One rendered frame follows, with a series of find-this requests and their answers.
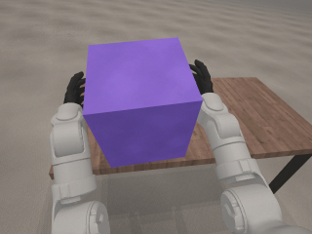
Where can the carton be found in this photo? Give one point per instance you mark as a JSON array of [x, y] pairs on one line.
[[141, 101]]

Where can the left robot hand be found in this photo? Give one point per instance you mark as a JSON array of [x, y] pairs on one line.
[[73, 90]]

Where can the robot left upper arm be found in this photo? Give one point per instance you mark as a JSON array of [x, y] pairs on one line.
[[84, 218]]

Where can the robot right upper arm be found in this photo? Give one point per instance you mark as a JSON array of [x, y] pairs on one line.
[[252, 209]]

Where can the table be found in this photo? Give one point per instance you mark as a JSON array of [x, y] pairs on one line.
[[270, 127]]

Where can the robot right forearm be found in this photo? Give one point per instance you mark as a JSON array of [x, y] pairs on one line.
[[232, 156]]

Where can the robot left forearm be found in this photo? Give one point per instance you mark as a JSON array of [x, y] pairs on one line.
[[70, 156]]

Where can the right robot hand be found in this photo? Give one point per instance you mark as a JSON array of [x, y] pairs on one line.
[[202, 78]]

